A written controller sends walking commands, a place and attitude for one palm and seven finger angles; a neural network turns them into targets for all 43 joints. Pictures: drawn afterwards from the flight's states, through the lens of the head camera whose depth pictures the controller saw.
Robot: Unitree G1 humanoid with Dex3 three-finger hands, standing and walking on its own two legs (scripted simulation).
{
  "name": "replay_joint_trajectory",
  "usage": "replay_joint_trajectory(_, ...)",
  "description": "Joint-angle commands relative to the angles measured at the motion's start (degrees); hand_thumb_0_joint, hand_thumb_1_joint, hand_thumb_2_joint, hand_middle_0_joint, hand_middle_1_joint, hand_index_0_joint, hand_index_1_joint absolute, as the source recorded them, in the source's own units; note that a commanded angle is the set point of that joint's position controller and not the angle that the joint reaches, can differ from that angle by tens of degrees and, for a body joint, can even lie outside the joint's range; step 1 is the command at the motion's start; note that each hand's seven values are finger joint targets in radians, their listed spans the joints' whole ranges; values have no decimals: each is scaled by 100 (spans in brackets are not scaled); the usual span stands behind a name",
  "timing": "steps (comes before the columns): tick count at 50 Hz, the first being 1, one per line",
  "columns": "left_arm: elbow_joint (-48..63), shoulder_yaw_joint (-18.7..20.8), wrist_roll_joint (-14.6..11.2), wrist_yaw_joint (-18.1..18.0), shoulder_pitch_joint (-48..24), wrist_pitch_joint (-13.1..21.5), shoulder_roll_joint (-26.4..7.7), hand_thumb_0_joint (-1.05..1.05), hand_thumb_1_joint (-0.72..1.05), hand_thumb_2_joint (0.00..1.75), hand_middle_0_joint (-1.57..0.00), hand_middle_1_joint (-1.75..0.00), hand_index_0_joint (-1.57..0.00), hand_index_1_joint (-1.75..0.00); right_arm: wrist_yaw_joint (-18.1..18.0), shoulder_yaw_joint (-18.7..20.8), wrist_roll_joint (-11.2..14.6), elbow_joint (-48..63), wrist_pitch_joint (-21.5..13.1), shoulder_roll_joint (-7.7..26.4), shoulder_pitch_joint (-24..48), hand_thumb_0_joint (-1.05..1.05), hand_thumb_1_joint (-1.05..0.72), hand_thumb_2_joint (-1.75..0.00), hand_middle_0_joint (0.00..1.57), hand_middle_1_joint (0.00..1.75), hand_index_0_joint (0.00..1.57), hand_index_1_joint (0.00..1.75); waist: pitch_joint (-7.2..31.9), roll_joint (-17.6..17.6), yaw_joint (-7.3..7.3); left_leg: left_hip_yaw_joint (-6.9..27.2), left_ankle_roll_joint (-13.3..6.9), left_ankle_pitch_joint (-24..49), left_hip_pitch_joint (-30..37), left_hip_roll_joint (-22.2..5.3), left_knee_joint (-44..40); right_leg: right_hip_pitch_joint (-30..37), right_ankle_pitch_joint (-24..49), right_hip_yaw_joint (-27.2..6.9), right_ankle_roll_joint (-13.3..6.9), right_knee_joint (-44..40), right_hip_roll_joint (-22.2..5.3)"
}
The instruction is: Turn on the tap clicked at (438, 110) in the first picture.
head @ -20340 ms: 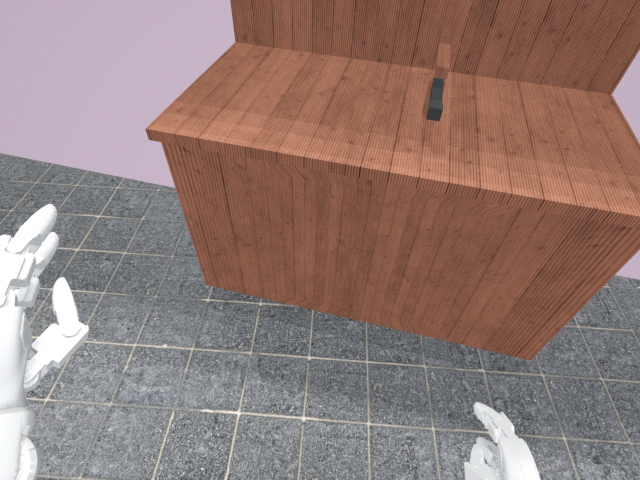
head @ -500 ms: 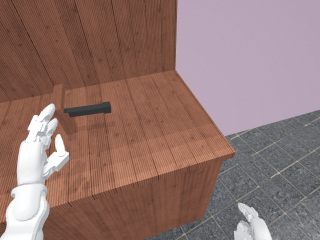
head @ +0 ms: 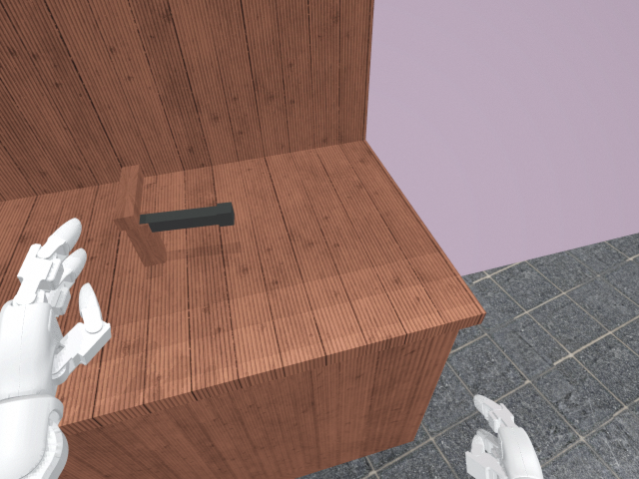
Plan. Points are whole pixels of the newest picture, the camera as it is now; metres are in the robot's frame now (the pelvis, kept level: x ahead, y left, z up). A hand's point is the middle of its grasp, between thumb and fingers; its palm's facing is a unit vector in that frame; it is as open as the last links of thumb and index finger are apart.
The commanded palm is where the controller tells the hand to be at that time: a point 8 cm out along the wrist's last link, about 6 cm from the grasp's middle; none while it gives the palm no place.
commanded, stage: draw the hand back beside the body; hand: left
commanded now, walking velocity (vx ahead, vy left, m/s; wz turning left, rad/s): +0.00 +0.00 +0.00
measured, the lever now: (225, 214) +0.49 +0.23 +0.06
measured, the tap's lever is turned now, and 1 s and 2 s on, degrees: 83 83 83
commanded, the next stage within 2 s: step back with the hand held close in 0.06 s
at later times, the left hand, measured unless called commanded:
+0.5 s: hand (111, 348) +0.19 +0.23 +0.15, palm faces +0.31 -0.85 -0.42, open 7.4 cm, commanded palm +0.14 +0.28 +0.17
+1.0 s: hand (52, 409) +0.12 +0.25 +0.15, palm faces +0.39 -0.81 -0.44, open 7.4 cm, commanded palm +0.07 +0.29 +0.17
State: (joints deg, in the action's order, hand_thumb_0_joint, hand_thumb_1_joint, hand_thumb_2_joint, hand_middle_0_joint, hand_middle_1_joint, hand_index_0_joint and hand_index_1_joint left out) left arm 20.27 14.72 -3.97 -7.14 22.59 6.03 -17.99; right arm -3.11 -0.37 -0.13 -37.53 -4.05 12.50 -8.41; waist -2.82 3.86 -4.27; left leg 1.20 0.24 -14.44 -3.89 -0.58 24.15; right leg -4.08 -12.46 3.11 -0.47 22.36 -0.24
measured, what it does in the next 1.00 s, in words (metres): shifts its weight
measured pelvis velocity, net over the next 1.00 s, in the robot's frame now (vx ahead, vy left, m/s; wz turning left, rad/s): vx -0.09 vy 0.01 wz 0.01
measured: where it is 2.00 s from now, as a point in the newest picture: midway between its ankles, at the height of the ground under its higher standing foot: outside the picture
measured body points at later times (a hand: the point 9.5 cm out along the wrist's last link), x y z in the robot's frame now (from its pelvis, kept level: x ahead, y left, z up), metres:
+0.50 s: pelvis -0.03 +0.01 +0.00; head -0.02 -0.01 +0.45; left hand +0.16 +0.28 +0.17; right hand +0.16 -0.24 -0.08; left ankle -0.01 +0.12 -0.74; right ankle +0.00 -0.12 -0.74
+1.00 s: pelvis -0.09 +0.01 -0.02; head -0.06 +0.00 +0.43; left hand +0.10 +0.29 +0.18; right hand +0.08 -0.22 -0.11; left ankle -0.01 +0.12 -0.74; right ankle -0.04 -0.11 -0.74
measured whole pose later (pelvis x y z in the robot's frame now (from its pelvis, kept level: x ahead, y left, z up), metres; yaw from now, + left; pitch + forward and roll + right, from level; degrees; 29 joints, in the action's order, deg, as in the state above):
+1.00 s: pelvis -0.09 +0.01 -0.02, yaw +1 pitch +1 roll -1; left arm 29.0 19.9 -1.6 -8.6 27.5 11.4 -20.9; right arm -3.9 0.0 0.2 -33.9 -3.6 11.3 -10.8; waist -2.9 2.7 -0.6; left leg 1.6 -0.6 -13.1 -25.2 -0.4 35.3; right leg -20.7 -12.2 -0.6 -0.3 32.4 2.2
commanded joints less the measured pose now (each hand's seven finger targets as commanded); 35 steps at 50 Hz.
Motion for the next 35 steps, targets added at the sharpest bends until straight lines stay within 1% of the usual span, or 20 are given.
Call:
replay_joint_trajectory(1,1201,609,-32,-78,-630,346,-1035,0,90,90,-20,-30,-20,-30,-80,206,-2,975,-311,589,802,0,-90,-90,20,30,20,30,614,-264,50,44,-160,1134,-69,-57,-352,66,867,-144,-158,-345,-80)
replay_joint_trajectory(4,1389,613,-11,-77,-669,367,-1042,0,90,90,-20,-30,-20,-30,-64,195,4,966,-316,567,808,0,-90,-90,20,30,20,30,612,174,52,33,-119,1180,-75,-55,-338,84,892,-163,-186,-339,-90)
replay_joint_trajectory(7,1318,693,-41,-73,-517,357,-1093,0,90,90,-20,-30,-20,-30,-58,210,0,991,-319,587,781,0,-90,-90,20,30,20,30,622,-175,27,36,-138,1231,-119,-66,-327,125,989,-149,-169,-334,-85)
replay_joint_trajectory(9,1743,623,-18,-71,-712,405,-1074,0,90,90,-20,-30,-20,-30,-57,193,-1,1037,-330,555,817,0,-90,-90,20,30,20,30,741,125,37,16,-141,1313,-17,-49,-297,147,1052,-168,-176,-335,-101)
replay_joint_trajectory(10,2085,1535,-126,-115,-1379,619,-1928,0,90,90,-20,-30,-20,-30,-99,136,73,1305,-248,596,734,0,-90,-90,20,30,20,30,307,-20,159,78,-236,1176,-289,-224,-97,-428,1765,-743,-110,-544,-382)
replay_joint_trajectory(11,1354,1152,-97,-42,-666,620,-1375,0,90,90,-20,-30,-20,-30,-116,133,29,1126,-179,541,667,0,-90,-90,20,30,20,30,315,-361,215,161,-236,1248,-341,-224,53,-457,2137,-673,-91,-470,-545)
replay_joint_trajectory(12,1081,968,-69,20,-239,586,-1108,0,90,90,-20,-30,-20,-30,-102,174,23,1158,-108,558,554,0,-90,-90,20,30,20,30,528,-647,236,151,-220,1456,-294,-285,128,-431,2406,-671,-72,-358,-599)
replay_joint_trajectory(14,1096,868,-36,63,41,600,-1004,0,90,90,-20,-30,-20,-30,-115,209,13,1250,-7,601,524,0,-90,-90,20,30,20,30,903,-490,234,91,-230,1976,-193,-364,138,-344,2692,-551,-10,-130,-604)
replay_joint_trajectory(16,1210,806,-43,62,214,575,-982,0,90,90,-20,-30,-20,-30,-118,242,43,1370,62,633,495,0,-90,-90,20,30,20,30,1074,-325,243,90,-218,2146,-234,-434,128,-374,2572,-545,20,-34,-605)
replay_joint_trajectory(18,1559,919,-13,10,188,595,-1159,0,90,90,-20,-30,-20,-30,-150,245,36,1431,117,661,538,0,-90,-90,20,30,20,30,1225,-101,225,155,-214,2330,-281,-475,41,-353,2368,-505,14,90,-566)
replay_joint_trajectory(22,1808,1073,-8,-80,319,616,-1324,0,90,90,-20,-30,-20,-30,-191,267,59,1567,157,661,521,0,-90,-90,20,30,20,30,1106,-225,207,279,-208,1830,-717,-497,-69,-504,1670,-485,50,109,-486)
replay_joint_trajectory(23,2001,1186,17,-113,221,642,-1478,0,90,90,-20,-30,-20,-30,-200,272,51,1557,156,689,580,0,-90,-90,20,30,20,30,1104,20,202,325,-221,1672,-803,-501,-129,-514,1491,-516,32,127,-466)
replay_joint_trajectory(24,1910,1112,17,-122,321,657,-1354,0,90,90,-20,-30,-20,-30,-214,258,49,1554,148,637,547,0,-90,-90,20,30,20,30,1032,-12,207,340,-236,1377,-944,-506,-161,-561,1274,-493,50,122,-438)
replay_joint_trajectory(26,1973,1119,35,-153,332,697,-1360,0,90,90,-20,-30,-20,-30,-213,290,69,1576,114,672,487,0,-90,-90,20,30,20,30,949,-15,232,360,-243,655,-1212,-495,-172,-638,911,-564,29,80,-437)
replay_joint_trajectory(28,1880,1211,46,-187,446,716,-1432,0,90,90,-20,-30,-20,-30,-225,310,63,1546,75,692,453,0,-90,-90,20,30,20,30,864,-147,260,417,-252,-22,-1399,-441,-190,-809,433,-654,3,-41,-469)
replay_joint_trajectory(29,1816,1079,51,-185,425,729,-1271,0,90,90,-20,-30,-20,-30,-225,302,65,1537,65,664,380,0,-90,-90,20,30,20,30,825,-317,285,396,-253,-323,-1488,-408,-128,-905,102,-667,10,-127,-489)
replay_joint_trajectory(30,1844,1074,64,-202,382,753,-1294,0,90,90,-20,-30,-20,-30,-220,323,87,1539,33,701,347,0,-90,-90,20,30,20,30,780,-373,303,375,-254,-622,-1490,-379,23,-1102,-201,-761,-18,-246,-553)
replay_joint_trajectory(32,1805,1031,87,-248,342,778,-1292,0,90,90,-20,-30,-20,-30,-219,322,84,1476,-43,704,257,0,-90,-90,20,30,20,30,661,-479,346,336,-229,-934,-1404,-279,403,-1641,-844,-910,-109,-476,-728)
replay_joint_trajectory(33,1897,1034,102,-271,288,783,-1335,0,90,90,-20,-30,-20,-30,-224,321,82,1434,-71,746,253,0,-90,-90,20,30,20,30,690,-306,375,420,-221,-987,-1310,-304,401,-1798,-1028,-899,-164,-456,-749)
replay_joint_trajectory(35,1965,1000,131,-306,267,812,-1286,0,90,90,-20,-30,-20,-30,-238,303,78,1450,-127,750,254,0,-90,-90,20,30,20,30,670,-279,371,633,-284,-1272,-1485,-450,185,-1850,-1283,-742,-82,-239,-591)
